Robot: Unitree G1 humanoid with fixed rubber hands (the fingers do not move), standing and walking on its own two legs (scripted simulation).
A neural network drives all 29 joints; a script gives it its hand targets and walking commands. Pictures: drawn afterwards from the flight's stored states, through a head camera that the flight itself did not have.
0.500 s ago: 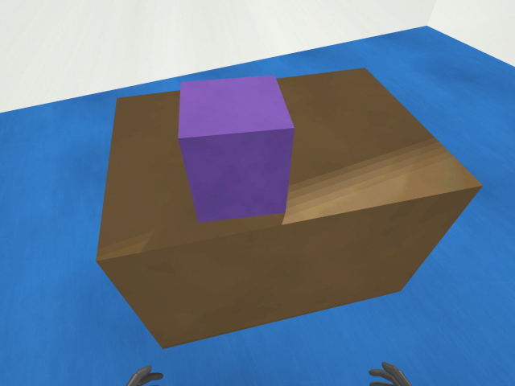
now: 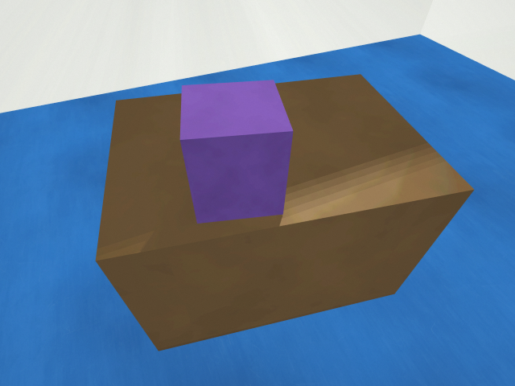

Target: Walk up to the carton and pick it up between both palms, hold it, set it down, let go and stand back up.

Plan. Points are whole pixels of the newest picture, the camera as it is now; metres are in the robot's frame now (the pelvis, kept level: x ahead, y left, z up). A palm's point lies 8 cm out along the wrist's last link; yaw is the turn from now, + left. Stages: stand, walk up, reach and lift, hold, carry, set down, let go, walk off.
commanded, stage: stand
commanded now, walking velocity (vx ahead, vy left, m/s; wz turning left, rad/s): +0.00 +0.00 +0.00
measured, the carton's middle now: (234, 152) +0.62 +0.06 +0.00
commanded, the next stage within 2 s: walk up in 0.86 s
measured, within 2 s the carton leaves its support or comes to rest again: neither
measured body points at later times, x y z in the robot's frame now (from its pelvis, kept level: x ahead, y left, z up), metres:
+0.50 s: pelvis -0.01 +0.00 +0.01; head +0.00 +0.00 +0.46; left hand +0.00 +0.22 -0.14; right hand +0.01 -0.22 -0.14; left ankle +0.01 +0.12 -0.73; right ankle +0.01 -0.12 -0.73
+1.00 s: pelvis -0.01 +0.00 +0.01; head +0.00 +0.00 +0.46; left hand -0.03 +0.21 -0.15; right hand -0.03 -0.20 -0.15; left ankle +0.01 +0.12 -0.73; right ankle +0.01 -0.12 -0.73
